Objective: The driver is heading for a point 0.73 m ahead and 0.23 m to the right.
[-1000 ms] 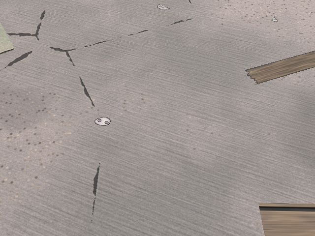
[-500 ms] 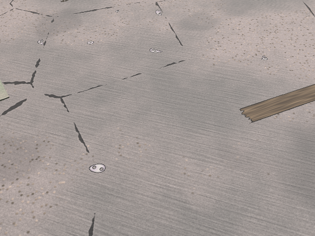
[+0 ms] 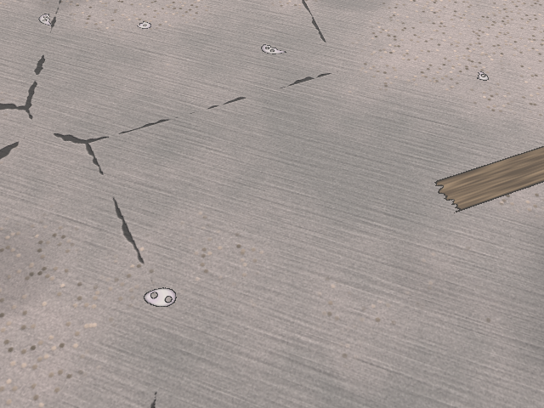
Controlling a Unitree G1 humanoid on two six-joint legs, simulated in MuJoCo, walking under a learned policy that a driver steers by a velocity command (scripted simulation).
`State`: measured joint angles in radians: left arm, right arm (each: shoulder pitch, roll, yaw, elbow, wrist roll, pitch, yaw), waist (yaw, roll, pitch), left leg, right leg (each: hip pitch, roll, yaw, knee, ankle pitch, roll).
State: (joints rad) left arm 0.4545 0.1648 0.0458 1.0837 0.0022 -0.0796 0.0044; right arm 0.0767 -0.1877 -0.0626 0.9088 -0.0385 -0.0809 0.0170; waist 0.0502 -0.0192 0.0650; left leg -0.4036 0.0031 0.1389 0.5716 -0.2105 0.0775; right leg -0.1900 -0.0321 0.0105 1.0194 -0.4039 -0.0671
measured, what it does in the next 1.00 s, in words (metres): walks ahead, turning right: right foot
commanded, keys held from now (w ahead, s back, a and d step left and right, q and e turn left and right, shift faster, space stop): w+e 0.96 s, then w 0.02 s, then no key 0.02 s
